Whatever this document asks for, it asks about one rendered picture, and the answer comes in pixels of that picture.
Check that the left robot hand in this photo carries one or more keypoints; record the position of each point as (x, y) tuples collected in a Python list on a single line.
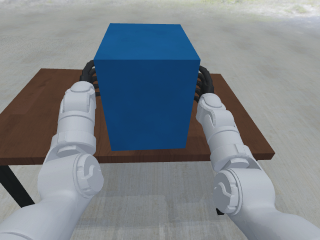
[(87, 75)]

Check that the left robot upper arm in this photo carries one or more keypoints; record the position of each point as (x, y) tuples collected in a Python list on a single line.
[(66, 186)]

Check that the table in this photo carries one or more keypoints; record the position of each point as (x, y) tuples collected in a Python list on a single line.
[(29, 122)]

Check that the robot right forearm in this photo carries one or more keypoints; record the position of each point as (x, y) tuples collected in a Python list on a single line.
[(222, 135)]

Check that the right robot hand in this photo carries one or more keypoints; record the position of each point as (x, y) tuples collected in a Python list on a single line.
[(205, 85)]

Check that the right robot upper arm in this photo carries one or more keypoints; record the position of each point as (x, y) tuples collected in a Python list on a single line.
[(247, 196)]

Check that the carton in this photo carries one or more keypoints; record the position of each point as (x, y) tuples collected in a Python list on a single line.
[(147, 76)]

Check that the robot left forearm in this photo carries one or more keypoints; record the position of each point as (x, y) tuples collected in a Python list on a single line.
[(76, 121)]

